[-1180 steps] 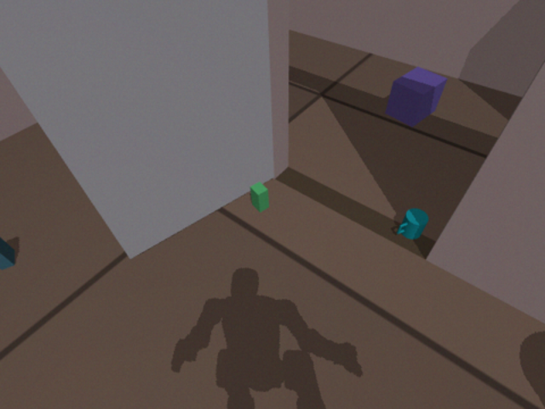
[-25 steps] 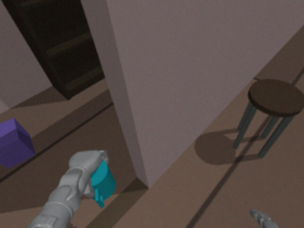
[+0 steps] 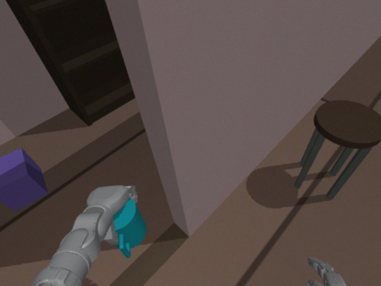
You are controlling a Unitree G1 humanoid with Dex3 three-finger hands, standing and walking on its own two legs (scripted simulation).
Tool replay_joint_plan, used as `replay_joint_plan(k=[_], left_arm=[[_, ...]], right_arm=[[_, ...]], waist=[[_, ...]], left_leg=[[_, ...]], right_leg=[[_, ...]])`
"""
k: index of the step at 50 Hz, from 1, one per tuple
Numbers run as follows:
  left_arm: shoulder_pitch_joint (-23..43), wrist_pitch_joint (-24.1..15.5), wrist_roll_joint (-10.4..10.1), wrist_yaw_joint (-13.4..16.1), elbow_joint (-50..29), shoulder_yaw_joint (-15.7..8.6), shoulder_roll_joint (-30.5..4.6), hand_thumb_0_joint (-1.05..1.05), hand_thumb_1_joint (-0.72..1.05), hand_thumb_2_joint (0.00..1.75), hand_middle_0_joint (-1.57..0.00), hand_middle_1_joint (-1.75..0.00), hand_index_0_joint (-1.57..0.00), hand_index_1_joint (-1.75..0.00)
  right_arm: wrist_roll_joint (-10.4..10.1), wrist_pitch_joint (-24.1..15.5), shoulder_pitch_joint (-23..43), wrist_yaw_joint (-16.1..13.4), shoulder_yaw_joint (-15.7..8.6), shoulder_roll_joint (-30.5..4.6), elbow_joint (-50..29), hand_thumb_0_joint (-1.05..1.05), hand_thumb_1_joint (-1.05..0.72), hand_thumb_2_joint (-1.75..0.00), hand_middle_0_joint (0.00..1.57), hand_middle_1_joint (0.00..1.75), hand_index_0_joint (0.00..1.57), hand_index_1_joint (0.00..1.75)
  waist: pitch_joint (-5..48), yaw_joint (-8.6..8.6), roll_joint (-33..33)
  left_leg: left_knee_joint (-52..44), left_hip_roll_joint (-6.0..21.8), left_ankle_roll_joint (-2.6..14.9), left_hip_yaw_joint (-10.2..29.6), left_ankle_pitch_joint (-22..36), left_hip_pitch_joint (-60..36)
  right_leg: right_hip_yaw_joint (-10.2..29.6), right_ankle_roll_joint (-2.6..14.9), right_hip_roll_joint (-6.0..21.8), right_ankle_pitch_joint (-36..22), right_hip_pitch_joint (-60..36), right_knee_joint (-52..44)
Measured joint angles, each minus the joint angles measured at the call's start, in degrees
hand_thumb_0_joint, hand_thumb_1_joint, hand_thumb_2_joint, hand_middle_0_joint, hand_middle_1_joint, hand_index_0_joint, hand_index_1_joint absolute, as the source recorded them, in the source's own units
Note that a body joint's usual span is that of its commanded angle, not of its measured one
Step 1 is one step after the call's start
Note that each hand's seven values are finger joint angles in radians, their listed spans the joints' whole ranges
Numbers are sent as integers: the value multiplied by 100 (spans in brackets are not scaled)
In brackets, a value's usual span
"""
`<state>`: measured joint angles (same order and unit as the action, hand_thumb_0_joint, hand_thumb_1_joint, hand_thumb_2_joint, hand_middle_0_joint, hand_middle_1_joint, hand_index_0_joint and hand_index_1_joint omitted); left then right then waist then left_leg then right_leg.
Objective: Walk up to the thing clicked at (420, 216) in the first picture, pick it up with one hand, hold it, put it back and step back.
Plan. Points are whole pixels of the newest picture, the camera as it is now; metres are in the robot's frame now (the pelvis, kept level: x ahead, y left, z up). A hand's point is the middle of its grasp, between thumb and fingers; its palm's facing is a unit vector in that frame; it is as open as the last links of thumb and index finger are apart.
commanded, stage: hold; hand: left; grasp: from above
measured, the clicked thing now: (123, 228) +0.28 +0.22 -0.09
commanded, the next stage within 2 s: crouch in 0.30 s
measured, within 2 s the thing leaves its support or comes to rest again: neither
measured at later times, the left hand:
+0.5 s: hand (115, 214) +0.29 +0.23 -0.04, palm faces -0.48 -0.05 -0.88, open 11.6 cm
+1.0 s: hand (130, 227) +0.33 +0.25 -0.22, palm faces -0.45 +0.06 -0.89, open 11.8 cm
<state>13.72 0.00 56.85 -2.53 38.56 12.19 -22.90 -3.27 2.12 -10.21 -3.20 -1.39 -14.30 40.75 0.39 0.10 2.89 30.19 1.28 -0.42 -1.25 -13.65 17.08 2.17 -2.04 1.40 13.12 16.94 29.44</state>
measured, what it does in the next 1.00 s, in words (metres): lowers itself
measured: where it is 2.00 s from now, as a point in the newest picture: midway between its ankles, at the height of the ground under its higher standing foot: outside the picture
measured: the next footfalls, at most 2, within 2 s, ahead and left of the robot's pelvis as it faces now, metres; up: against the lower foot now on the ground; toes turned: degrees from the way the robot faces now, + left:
none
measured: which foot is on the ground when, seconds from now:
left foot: down 0.00-1.00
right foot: down 0.00-1.00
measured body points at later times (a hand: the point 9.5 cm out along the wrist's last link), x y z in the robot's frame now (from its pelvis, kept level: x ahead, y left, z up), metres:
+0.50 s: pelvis +0.01 +0.00 +0.00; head +0.01 -0.02 +0.45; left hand +0.31 +0.23 +0.01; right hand +0.15 -0.26 -0.11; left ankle +0.02 +0.12 -0.73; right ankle +0.03 -0.14 -0.73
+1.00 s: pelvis -0.03 +0.00 -0.11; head +0.10 +0.02 +0.33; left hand +0.35 +0.24 -0.17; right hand +0.05 -0.30 -0.22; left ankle +0.02 +0.12 -0.73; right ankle +0.03 -0.14 -0.73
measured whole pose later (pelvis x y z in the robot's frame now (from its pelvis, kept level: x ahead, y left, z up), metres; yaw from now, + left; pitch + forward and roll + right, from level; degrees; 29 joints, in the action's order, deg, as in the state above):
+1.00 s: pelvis -0.03 +0.00 -0.11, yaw +1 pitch +22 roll -2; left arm 32.4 -6.9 69.9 20.1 66.6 5.7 -25.1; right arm 1.4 1.6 -12.7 -0.5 -4.3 -16.5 42.5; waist 6.7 5.8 0.5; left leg 70.6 1.7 -0.6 2.0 -27.5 64.7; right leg 0.4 -2.4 0.5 26.8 62.9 68.1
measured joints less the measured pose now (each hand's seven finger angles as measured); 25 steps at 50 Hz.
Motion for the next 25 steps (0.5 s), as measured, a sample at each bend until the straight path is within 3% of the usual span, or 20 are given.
replay_joint_plan(k=[25], left_arm=[[48, 0, 54, 26, 79, 6, 21, 0, -19, 66, -52, -83, -49, -77]], right_arm=[[8, 91, -30, -3, -62, -37, 19, 1, -91, -89, 21, 29, 20, 30]], waist=[[19, -3, -9]], left_leg=[[-125, -1, -10, 29, 2, -123]], right_leg=[[-33, 12, 2, 7, -135, -127]])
